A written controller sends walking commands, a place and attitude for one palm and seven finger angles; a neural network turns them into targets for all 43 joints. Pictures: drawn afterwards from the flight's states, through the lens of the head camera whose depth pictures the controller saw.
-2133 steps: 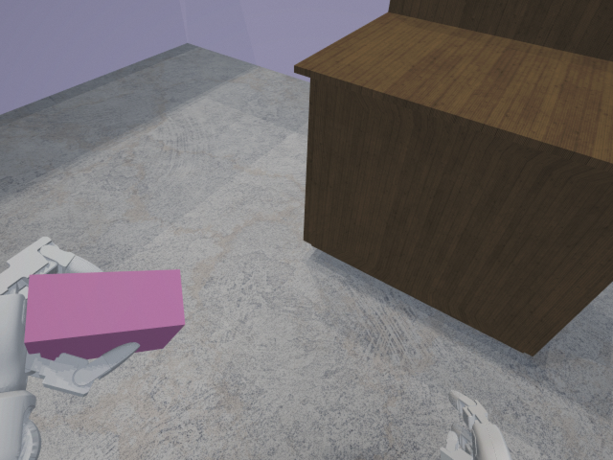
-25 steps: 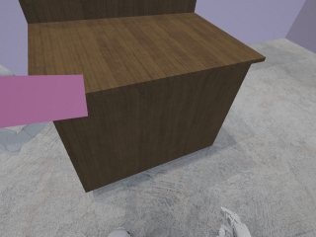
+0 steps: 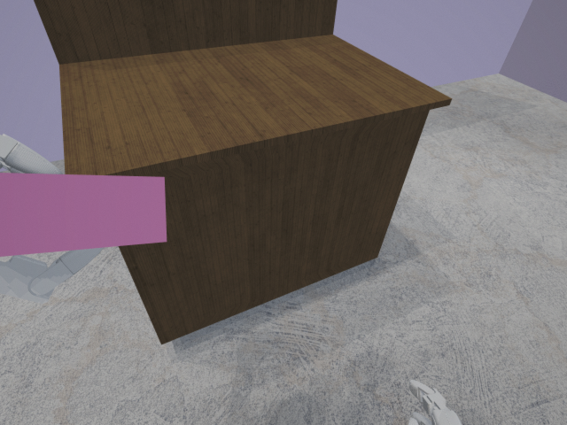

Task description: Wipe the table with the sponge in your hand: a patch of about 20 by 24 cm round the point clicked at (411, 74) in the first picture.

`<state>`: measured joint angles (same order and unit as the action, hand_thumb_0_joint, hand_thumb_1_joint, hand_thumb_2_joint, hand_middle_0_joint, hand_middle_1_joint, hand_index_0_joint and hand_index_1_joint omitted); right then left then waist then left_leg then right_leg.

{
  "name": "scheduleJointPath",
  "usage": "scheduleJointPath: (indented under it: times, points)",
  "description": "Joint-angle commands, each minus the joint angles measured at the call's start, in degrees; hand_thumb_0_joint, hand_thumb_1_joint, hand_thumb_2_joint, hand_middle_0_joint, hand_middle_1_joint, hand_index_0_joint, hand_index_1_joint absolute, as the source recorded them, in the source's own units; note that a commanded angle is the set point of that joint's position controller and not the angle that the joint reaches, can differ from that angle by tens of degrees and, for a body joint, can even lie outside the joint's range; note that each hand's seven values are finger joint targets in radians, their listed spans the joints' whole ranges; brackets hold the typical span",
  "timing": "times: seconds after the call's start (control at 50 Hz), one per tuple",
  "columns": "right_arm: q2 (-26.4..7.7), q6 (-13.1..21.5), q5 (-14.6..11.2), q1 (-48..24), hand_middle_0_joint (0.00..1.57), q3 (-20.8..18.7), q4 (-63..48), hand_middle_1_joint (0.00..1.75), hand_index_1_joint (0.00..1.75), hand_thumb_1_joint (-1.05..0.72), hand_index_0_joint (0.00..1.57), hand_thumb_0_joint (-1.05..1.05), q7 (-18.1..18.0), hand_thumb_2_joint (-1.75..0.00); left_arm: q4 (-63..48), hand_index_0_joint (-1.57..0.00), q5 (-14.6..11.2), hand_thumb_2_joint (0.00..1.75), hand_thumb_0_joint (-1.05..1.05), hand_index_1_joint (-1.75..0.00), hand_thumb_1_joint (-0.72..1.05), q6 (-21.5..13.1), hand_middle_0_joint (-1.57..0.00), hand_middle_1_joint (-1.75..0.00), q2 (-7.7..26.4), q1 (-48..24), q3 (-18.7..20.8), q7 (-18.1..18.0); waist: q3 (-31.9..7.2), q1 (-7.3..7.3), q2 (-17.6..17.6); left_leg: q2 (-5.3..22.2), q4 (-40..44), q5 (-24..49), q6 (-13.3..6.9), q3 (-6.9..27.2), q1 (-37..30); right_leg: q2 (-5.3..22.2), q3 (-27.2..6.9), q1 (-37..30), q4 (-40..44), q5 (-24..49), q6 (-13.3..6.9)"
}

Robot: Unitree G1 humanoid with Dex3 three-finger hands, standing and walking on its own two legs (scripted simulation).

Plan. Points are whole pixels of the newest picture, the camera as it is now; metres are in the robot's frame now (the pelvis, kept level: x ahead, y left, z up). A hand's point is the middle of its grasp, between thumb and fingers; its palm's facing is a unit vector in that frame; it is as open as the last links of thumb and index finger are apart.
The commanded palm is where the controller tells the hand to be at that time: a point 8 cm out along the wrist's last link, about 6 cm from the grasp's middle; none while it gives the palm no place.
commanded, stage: stop stepping back and stand still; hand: left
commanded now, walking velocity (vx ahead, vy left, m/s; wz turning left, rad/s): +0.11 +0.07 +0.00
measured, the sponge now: (101, 211) +0.23 +0.19 +0.26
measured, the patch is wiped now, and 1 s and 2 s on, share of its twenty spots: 0.95 0.95 0.95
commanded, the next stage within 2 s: stand and wait in 1.14 s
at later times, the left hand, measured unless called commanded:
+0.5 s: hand (22, 179) +0.24 +0.25 +0.29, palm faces +0.51 -0.78 -0.36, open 9.7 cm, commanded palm +0.19 +0.30 +0.29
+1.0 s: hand out of the picture +0.23 +0.29 +0.29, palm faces +0.51 -0.80 -0.30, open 9.7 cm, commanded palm +0.17 +0.33 +0.29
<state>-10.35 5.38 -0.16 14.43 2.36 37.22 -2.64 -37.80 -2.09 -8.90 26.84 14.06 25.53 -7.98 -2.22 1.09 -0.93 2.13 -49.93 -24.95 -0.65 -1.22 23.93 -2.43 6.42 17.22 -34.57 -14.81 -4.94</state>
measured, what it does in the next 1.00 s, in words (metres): steps on the spot: left foot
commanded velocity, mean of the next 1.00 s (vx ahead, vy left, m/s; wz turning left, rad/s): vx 0.01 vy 0.01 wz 0.00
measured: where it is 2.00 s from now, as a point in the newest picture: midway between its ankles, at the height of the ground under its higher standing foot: outside the picture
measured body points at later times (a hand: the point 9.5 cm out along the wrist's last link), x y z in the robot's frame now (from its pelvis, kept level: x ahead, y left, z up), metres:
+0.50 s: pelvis +0.03 +0.02 +0.01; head +0.04 +0.03 +0.46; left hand +0.21 +0.29 +0.30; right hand +0.21 -0.21 -0.07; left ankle +0.04 +0.15 -0.72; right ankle +0.04 -0.06 -0.72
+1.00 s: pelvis +0.01 +0.05 +0.02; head +0.02 +0.06 +0.47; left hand +0.19 +0.33 +0.30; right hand +0.20 -0.17 -0.06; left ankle +0.04 +0.15 -0.72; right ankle +0.04 -0.06 -0.72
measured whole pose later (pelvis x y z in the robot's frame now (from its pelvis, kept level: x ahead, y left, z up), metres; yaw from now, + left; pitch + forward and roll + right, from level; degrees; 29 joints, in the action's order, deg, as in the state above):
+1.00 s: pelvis +0.01 +0.05 +0.02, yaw +0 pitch -1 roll -2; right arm -11.5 6.0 -0.5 10.2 2.0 35.4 -2.7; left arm -36.7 -3.0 -11.5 23.9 14.1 26.8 -8.6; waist 0.7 -0.8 0.1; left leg 2.7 -28.8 -13.2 -0.8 -3.5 14.7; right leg -0.6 4.9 12.3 -23.1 -9.8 -0.6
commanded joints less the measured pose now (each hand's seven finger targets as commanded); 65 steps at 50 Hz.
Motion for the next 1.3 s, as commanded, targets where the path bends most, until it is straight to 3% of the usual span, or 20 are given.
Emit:
scheduleJointPath:
  times: [0.0,0.06,0.1,0.16,0.2,0.24,0.26,0.32,0.4,0.46,0.6,0.68,0.72,0.76,0.8,1.0,1.08,1.12,1.22,1.28]
  points:
    - [-7.39,2.13,0.21,-7.27,0.2,-4.18,-6.56,0.3,0.3,-0.9,0.2,0.0,-0.07,-0.9,-1.48,-1.2,-0.44,1.3,0.0,-1.6,0.1,-4.03,-1.2,-1.6,11.42,-14.49,9.89,-0.74,-2.22,1.1,-2.06,1.75,-17.41,4.82,-0.05,4.85,12.87,20.14,-31.3,-3.09,23.65,-21.97,-5.66]
    - [-7.2,0.98,-0.45,-7.22,0.2,-3.9,-7.5,0.3,0.3,-0.9,0.2,0.0,-0.69,-0.9,3.27,-1.2,-0.99,1.3,0.0,-1.6,0.1,-3.6,-1.2,-1.6,9.07,-14.58,7.11,0.01,-0.36,0.32,-2.03,2.15,-5.94,6.95,-0.09,0.84,5.49,17.44,-21.41,0.79,23.79,-16.09,-3.14]
    - [-7.2,1.49,-0.76,-7.7,0.2,-3.47,-8.4,0.3,0.3,-0.9,0.2,0.0,-1.32,-0.9,3.64,-1.2,-1.02,1.3,0.0,-1.6,0.1,-3.37,-1.2,-1.6,7.87,-15.12,4.75,-0.41,0.19,-0.54,-3.89,1.14,4.83,4.41,-0.78,-2.13,-1.26,16.87,-18.84,2.05,24.03,-17.52,-1.94]
    - [-7.56,2.63,-0.5,-8.23,0.2,-3.15,-9.23,0.3,0.3,-0.9,0.2,0.0,-1.7,-0.9,0.31,-1.2,-1.08,1.3,0.0,-1.6,0.1,-2.96,-1.2,-1.6,5.71,-13.65,1.61,-0.96,0.16,-0.77,-4.82,-0.29,18.64,3.12,-2.0,-3.31,-11.59,15.14,-16.35,3.03,21.31,-17.99,-0.48]
    - [-8.93,3.15,0.05,-8.75,0.2,-3.52,-10.19,0.3,0.3,-0.9,0.2,0.0,-1.36,-0.9,-4.57,-1.2,-1.12,1.3,0.0,-1.6,0.1,-3.4,-1.2,-1.6,6.07,-12.49,2.09,-1.19,-0.58,-0.97,0.72,2.62,25.84,0.85,-3.88,3.07,-12.54,10.32,-13.07,1.53,15.06,-12.82,1.69]
    - [-10.06,3.18,-0.14,-9.48,0.2,-3.9,-11.17,0.3,0.3,-0.9,0.2,0.0,-0.95,-0.9,-9.1,-1.2,-1.11,1.3,0.0,-1.6,0.1,-4.08,-1.2,-1.6,7.26,-12.32,3.82,-1.54,-1.56,-1.68,7.27,9.08,29.46,6.2,-5.61,11.53,-11.78,4.6,-6.95,0.1,6.19,-2.38,4.6]
    - [-10.31,3.27,-0.55,-9.52,0.2,-4.17,-11.49,0.3,0.3,-0.9,0.2,0.0,-0.63,-0.9,-11.03,-1.2,-0.96,1.3,0.0,-1.6,0.1,-4.12,-1.2,-1.6,8.51,-12.3,5.25,-1.7,-3.25,-2.19,7.13,9.6,29.29,9.44,-4.88,11.87,-9.68,3.27,-5.09,-3.19,3.95,0.08,5.49]
    - [-9.32,3.74,-0.17,-9.94,0.2,-3.87,-11.33,0.3,0.3,-0.9,0.2,0.0,-0.45,-0.9,-14.34,-1.2,-0.54,1.3,0.0,-1.6,0.1,-4.72,-1.2,-1.6,11.46,-9.12,9.55,-2.0,-1.85,-1.67,10.44,5.93,28.9,6.07,-3.0,7.24,-3.78,4.02,-6.49,-6.41,7.92,0.75,4.68]
    - [-8.66,4.25,-0.71,-8.11,0.2,-4.28,-10.39,0.3,0.3,-0.9,0.2,0.0,0.3,-0.9,-11.18,-1.2,-1.16,1.3,0.0,-1.6,0.1,-5.08,-1.2,-1.6,9.86,-6.16,9.6,-2.3,-7.7,-0.86,4.47,3.67,19.05,26.14,-0.83,2.75,-9.24,7.63,-10.65,-11.06,9.0,20.96,3.06]
    - [-8.65,3.86,-1.17,-7.55,0.2,-4.5,-10.27,0.3,0.3,-0.9,0.2,0.0,0.62,-0.9,-7.76,-1.2,-1.45,1.3,0.0,-1.6,0.1,-4.52,-1.2,-1.6,8.83,-5.95,8.93,-1.97,-10.02,-0.24,1.86,3.19,16.91,29.56,0.18,1.87,-11.67,9.27,-11.22,-12.83,8.62,30.43,2.79]
    - [-8.7,2.85,-1.18,-9.72,0.2,-3.9,-11.42,0.3,0.3,-0.9,0.2,0.0,0.34,-0.9,-7.63,-1.2,-1.78,1.3,0.0,-1.6,0.1,-3.79,-1.2,-1.6,7.8,-4.63,7.77,-1.05,-5.8,-1.05,1.71,4.62,23.0,25.67,-0.87,3.78,-11.15,5.74,-7.65,-9.63,11.11,17.07,4.7]
    - [-8.5,3.19,-0.7,-10.48,0.2,-3.56,-11.87,0.3,0.3,-0.9,0.2,0.0,0.08,-0.9,-11.53,-1.2,-1.71,1.3,0.0,-1.6,0.1,-4.49,-1.2,-1.6,8.09,-4.27,7.76,-1.21,-6.0,-1.47,5.16,4.89,25.93,22.26,-1.1,4.09,-10.33,4.89,-7.12,-10.01,11.36,13.58,4.83]
    - [-8.7,3.58,-0.42,-11.0,0.2,-3.58,-12.05,0.3,0.3,-0.9,0.2,0.0,-0.12,-0.9,-13.85,-1.2,-1.57,1.3,0.0,-1.6,0.1,-4.93,-1.2,-1.6,8.78,-5.41,7.94,-1.43,-5.95,-1.52,7.79,4.72,26.81,20.69,-1.02,4.22,-10.43,4.77,-6.96,-9.73,11.48,12.62,4.7]
    - [-8.26,3.71,-0.28,-10.63,0.2,-3.3,-11.59,0.3,0.3,-0.9,0.2,0.0,-0.24,-0.9,-12.8,-1.2,-1.59,1.3,0.0,-1.6,0.1,-5.07,-1.2,-1.6,8.27,-4.46,7.74,-1.71,-6.37,-1.6,6.74,4.8,27.24,19.83,-1.0,4.07,-9.92,4.44,-6.76,-10.52,11.59,12.46,4.86]
    - [-8.44,3.84,-0.21,-10.53,0.2,-3.44,-11.29,0.3,0.3,-0.9,0.2,0.0,-0.25,-0.9,-12.65,-1.2,-1.51,1.3,0.0,-1.6,0.1,-5.19,-1.2,-1.6,7.89,-5.58,7.35,-1.9,-6.37,-1.47,8.37,4.46,27.36,18.12,-0.8,3.81,-9.73,4.59,-7.15,-10.54,12.05,12.07,4.59]
    - [-8.6,3.28,-0.33,-10.9,0.2,-3.43,-10.94,0.3,0.3,-0.9,0.2,0.0,-0.49,-0.9,-6.06,-1.2,-1.27,1.3,0.0,-1.6,0.1,-4.58,-1.2,-1.6,6.32,-7.36,5.52,-1.57,-2.79,-1.27,4.29,3.67,29.39,8.13,-0.54,4.0,-7.13,4.61,-7.43,-8.39,16.22,5.22,4.73]
    - [-8.65,3.26,-0.16,-11.05,0.2,-3.39,-11.3,0.3,0.3,-0.9,0.2,0.0,-0.47,-0.9,-7.42,-1.2,-1.14,1.3,0.0,-1.6,0.1,-4.73,-1.2,-1.6,6.45,-6.74,5.36,-1.42,-3.1,-1.35,3.85,3.46,29.69,7.68,-0.64,4.22,-6.94,4.6,-7.41,-8.29,16.43,4.51,4.7]
    - [-8.92,3.47,0.01,-11.33,0.2,-3.63,-11.56,0.3,0.3,-0.9,0.2,0.0,-0.52,-0.9,-10.47,-1.2,-0.95,1.3,0.0,-1.6,0.1,-5.18,-1.2,-1.6,7.64,-7.04,6.23,-1.52,-4.46,-1.43,6.24,3.23,29.78,8.67,-0.59,4.39,-7.33,4.66,-7.25,-8.87,15.71,5.21,4.54]
    - [-8.7,3.88,0.34,-11.11,0.2,-3.62,-11.41,0.3,0.3,-0.9,0.2,0.0,-0.52,-0.9,-12.38,-1.2,-1.0,1.3,0.0,-1.6,0.1,-5.72,-1.2,-1.6,8.82,-4.81,7.96,-2.01,-6.03,-1.63,7.25,3.48,29.48,11.32,-0.57,4.69,-7.17,4.53,-6.76,-10.42,14.05,7.55,4.52]
    - [-8.4,3.87,0.2,-10.7,0.2,-3.52,-10.76,0.3,0.3,-0.9,0.2,0.0,-0.49,-0.9,-10.79,-1.2,-1.19,1.3,0.0,-1.6,0.1,-5.82,-1.2,-1.6,7.78,-4.3,7.43,-2.07,-5.39,-1.39,6.36,3.69,29.33,11.47,-0.44,4.39,-7.11,4.47,-6.62,-10.13,14.07,7.79,4.68]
